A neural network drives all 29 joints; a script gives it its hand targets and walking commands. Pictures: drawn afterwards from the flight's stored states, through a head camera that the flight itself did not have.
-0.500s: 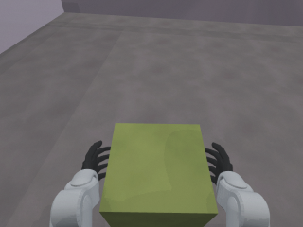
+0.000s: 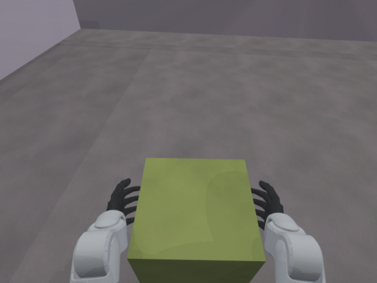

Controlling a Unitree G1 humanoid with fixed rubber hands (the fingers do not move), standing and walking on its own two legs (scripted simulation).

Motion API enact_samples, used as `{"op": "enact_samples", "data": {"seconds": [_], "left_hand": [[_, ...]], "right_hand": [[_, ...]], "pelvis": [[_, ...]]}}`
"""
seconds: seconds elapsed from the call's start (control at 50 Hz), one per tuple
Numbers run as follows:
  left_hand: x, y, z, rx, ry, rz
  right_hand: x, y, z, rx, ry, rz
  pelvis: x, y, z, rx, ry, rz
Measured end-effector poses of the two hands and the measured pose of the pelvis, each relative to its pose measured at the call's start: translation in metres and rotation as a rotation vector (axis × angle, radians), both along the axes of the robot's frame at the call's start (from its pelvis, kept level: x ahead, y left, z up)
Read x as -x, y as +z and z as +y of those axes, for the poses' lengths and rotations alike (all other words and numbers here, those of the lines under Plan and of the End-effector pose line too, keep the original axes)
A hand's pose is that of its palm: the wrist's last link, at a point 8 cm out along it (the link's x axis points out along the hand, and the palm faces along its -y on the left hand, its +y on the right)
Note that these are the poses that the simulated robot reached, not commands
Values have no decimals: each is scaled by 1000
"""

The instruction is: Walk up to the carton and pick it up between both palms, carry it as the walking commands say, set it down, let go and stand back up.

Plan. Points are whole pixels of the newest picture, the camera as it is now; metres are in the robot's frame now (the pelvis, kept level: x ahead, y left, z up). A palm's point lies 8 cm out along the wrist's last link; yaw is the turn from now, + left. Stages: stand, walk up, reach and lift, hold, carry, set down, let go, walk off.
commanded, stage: carry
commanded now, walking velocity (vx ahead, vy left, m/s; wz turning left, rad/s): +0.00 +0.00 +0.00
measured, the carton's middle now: (193, 229) +0.27 +0.00 +0.00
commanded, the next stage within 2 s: hold in 0.84 s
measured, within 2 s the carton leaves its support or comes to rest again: neither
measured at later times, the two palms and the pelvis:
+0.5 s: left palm (115, 226) +0.24 +0.15 +0.07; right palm (271, 227) +0.24 -0.15 +0.07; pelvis -0.02 +0.00 +0.00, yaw +0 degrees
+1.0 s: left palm (108, 243) +0.23 +0.17 +0.03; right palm (258, 238) +0.24 -0.13 +0.03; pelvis -0.03 +0.00 +0.01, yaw +2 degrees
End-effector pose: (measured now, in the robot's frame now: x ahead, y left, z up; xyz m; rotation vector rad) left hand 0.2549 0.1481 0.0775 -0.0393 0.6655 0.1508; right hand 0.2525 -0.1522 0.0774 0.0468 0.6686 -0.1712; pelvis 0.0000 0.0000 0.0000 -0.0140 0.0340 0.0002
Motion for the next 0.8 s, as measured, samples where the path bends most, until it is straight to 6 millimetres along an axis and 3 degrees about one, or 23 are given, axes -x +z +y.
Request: {"op": "enact_samples", "data": {"seconds": [0.32, 0.8], "left_hand": [[10, -8, -2, 1, -5, -3], [12, -19, 5, -8, -6, -6]], "right_hand": [[8, -8, -1, 2, 8, -2], [8, -18, 6, 19, 21, -5]], "pelvis": [[17, 1, -2, -4, 3, -1], [24, 0, 3, -5, 3, -8]]}}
